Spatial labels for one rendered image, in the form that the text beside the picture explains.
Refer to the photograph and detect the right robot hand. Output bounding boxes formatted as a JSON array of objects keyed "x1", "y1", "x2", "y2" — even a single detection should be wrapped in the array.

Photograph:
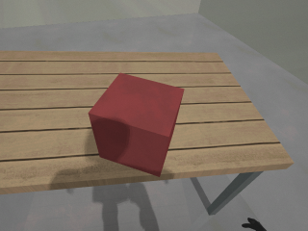
[{"x1": 242, "y1": 218, "x2": 267, "y2": 231}]

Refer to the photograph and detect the carton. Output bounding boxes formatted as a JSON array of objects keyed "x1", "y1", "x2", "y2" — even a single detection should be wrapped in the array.
[{"x1": 88, "y1": 72, "x2": 184, "y2": 177}]

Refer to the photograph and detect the table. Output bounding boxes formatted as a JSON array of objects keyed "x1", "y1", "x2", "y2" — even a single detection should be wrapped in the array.
[{"x1": 0, "y1": 50, "x2": 294, "y2": 216}]

